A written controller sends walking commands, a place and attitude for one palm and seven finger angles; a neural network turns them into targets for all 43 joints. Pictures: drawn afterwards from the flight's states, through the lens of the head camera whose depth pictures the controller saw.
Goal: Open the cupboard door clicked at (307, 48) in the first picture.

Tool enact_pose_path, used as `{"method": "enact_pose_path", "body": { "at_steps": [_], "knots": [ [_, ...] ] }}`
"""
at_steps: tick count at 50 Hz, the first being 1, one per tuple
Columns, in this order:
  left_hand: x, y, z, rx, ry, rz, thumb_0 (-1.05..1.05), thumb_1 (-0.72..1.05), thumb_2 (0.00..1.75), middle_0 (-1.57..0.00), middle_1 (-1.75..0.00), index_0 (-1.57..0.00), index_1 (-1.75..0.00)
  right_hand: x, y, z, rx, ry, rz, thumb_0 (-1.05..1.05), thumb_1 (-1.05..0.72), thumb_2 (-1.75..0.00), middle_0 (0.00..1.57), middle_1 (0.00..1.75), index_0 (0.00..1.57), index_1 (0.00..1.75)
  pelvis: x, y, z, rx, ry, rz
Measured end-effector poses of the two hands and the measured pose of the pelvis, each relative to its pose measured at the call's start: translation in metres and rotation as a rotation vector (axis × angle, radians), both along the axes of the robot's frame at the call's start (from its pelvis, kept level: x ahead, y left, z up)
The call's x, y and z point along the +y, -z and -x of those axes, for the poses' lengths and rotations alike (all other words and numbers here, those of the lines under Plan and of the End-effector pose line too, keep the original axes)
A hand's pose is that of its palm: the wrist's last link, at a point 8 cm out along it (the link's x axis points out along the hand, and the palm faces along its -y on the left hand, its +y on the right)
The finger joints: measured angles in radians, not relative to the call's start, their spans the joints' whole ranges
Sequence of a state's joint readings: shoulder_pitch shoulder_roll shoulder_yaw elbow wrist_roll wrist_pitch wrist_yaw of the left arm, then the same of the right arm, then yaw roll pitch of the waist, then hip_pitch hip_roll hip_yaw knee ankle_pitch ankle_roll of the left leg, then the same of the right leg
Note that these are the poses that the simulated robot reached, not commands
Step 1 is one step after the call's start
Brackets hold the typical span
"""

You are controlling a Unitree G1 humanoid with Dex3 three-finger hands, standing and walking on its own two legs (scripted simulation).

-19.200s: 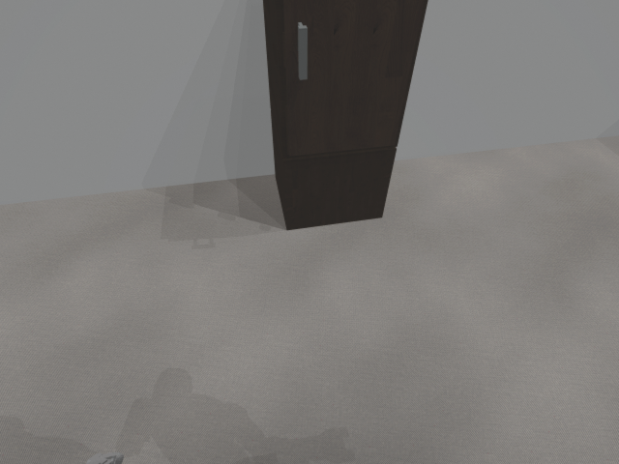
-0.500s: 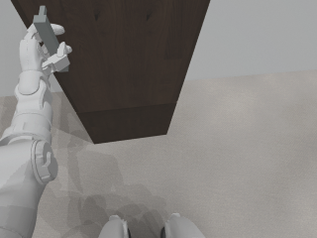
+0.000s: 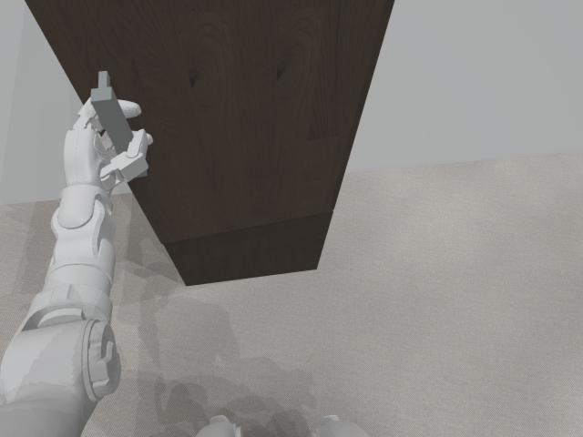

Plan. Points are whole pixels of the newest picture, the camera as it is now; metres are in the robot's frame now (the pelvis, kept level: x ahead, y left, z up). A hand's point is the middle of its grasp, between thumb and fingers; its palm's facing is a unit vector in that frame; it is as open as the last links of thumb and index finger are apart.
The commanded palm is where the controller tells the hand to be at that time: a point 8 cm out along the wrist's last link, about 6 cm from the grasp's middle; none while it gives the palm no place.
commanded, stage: pull the door open along its arc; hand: left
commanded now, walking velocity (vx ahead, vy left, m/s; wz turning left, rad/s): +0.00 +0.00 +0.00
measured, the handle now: (122, 127) +0.53 +0.21 +0.09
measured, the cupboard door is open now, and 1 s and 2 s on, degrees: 5 42 44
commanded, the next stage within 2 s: open thumb and fingers to let go in 0.60 s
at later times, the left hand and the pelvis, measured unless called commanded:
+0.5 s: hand (222, 262) +0.32 +0.06 +0.09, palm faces +0.39 -0.92 +0.01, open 6.4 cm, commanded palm +0.24 +0.11 +0.08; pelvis +0.00 -0.02 +0.01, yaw +3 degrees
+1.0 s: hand (248, 276) +0.30 +0.03 +0.09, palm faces +0.45 -0.89 -0.02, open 8.0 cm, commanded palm +0.25 +0.08 +0.08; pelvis -0.01 -0.06 +0.01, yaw +6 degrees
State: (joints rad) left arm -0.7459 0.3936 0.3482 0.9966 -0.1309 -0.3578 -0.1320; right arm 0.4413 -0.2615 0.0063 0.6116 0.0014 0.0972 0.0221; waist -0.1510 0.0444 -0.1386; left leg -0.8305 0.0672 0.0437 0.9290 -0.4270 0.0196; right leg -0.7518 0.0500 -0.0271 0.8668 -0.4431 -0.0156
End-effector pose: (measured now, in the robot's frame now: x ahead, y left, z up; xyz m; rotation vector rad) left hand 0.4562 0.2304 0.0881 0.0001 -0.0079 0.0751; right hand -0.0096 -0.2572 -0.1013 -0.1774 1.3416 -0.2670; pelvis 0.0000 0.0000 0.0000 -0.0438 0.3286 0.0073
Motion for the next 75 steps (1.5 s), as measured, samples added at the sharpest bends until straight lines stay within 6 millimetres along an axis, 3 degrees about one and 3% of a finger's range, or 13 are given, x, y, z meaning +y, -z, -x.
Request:
{"method": "enact_pose_path", "body": {
  "at_steps": [8, 18, 22, 27, 33, 43, 48, 54, 63, 70, 75],
  "knots": [
    [-0.02, 0.001, 0.055, -0.021, -0.007, 0.018, 0.0, 0.69, 0.72, -0.35, -1.34, -0.33, -1.33, 0.004, -0.005, -0.064, -0.181, -0.057, -0.036, 0.01, -0.91, -0.89, 0.2, 0.3, 0.2, 0.3, 0.001, -0.008, -0.008, -0.056, -0.002, -0.01],
    [-0.082, 0.0, 0.137, -0.018, -0.275, 0.072, 0.01, 0.66, 0.73, -0.33, -1.34, -0.34, -1.29, 0.025, -0.019, -0.158, -0.43, -0.236, -0.097, 0.01, -0.91, -0.89, 0.19, 0.3, 0.2, 0.3, -0.006, -0.01, -0.006, -0.129, -0.026, -0.03],
    [-0.109, -0.003, 0.164, 0.006, -0.337, 0.063, 0.02, 0.65, 0.73, -0.32, -1.33, -0.35, -1.31, 0.034, -0.028, -0.184, -0.499, -0.286, -0.116, 0.01, -0.91, -0.89, 0.2, 0.3, 0.2, 0.3, -0.012, -0.011, -0.004, -0.16, -0.039, -0.038],
    [-0.135, -0.006, 0.19, 0.027, -0.297, -0.007, 0.01, 0.64, 0.72, -0.33, -1.32, -0.34, -1.32, 0.039, -0.039, -0.202, -0.559, -0.304, -0.136, 0.01, -0.91, -0.89, 0.2, 0.3, 0.2, 0.3, -0.024, -0.013, -0.004, -0.198, -0.049, -0.048],
    [-0.155, -0.008, 0.208, 0.055, -0.269, -0.011, 0.01, 0.63, 0.7, -0.31, -1.28, -0.34, -1.32, 0.03, -0.044, -0.209, -0.586, -0.316, -0.151, 0.01, -0.91, -0.89, 0.2, 0.3, 0.2, 0.3, -0.04, -0.016, -0.005, -0.234, -0.067, -0.056],
    [-0.157, -0.005, 0.2, 0.049, -0.374, -0.023, 0.0, 0.6, 0.76, -0.35, -1.3, -0.37, -1.32, 0.0, -0.022, -0.197, -0.511, -0.334, -0.115, 0.01, -0.91, -0.89, 0.2, 0.3, 0.2, 0.3, -0.059, -0.012, 0.002, -0.216, -0.092, -0.077],
    [-0.156, -0.003, 0.202, 0.043, -0.394, -0.015, 0.01, 0.45, 0.71, -0.36, -1.29, -0.39, -1.31, -0.012, -0.014, -0.182, -0.47, -0.312, -0.108, 0.01, -0.91, -0.9, 0.2, 0.3, 0.2, 0.3, -0.064, -0.013, 0.004, -0.21, -0.09, -0.084],
    [-0.158, -0.002, 0.201, 0.024, -0.4, -0.015, 0.01, 0.12, 0.57, -0.34, -1.26, -0.36, -1.27, -0.021, -0.006, -0.166, -0.434, -0.29, -0.098, 0.01, -0.91, -0.9, 0.2, 0.3, 0.2, 0.3, -0.065, -0.011, 0.008, -0.2, -0.086, -0.086],
    [-0.157, -0.001, 0.201, 0.017, -0.382, -0.009, 0.0, -0.34, 0.37, -0.31, -1.17, -0.31, -1.18, -0.018, -0.006, -0.16, -0.439, -0.278, -0.091, 0.01, -0.91, -0.9, 0.19, 0.3, 0.2, 0.3, -0.061, -0.011, 0.012, -0.202, -0.08, -0.084],
    [-0.157, -0.001, 0.199, 0.015, -0.359, -0.007, 0.0, -0.46, 0.32, -0.28, -0.94, -0.28, -0.94, -0.006, -0.014, -0.165, -0.473, -0.285, -0.088, 0.01, -0.91, -0.9, 0.2, 0.3, 0.2, 0.3, -0.054, -0.011, 0.015, -0.205, -0.077, -0.075],
    [-0.154, -0.001, 0.2, 0.016, -0.335, -0.008, -0.01, -0.49, 0.31, -0.34, -0.8, -0.33, -0.82, 0.005, -0.017, -0.17, -0.497, -0.297, -0.091, 0.01, -0.91, -0.9, 0.2, 0.3, 0.2, 0.3, -0.046, -0.01, 0.017, -0.208, -0.077, -0.067]
  ]
}}
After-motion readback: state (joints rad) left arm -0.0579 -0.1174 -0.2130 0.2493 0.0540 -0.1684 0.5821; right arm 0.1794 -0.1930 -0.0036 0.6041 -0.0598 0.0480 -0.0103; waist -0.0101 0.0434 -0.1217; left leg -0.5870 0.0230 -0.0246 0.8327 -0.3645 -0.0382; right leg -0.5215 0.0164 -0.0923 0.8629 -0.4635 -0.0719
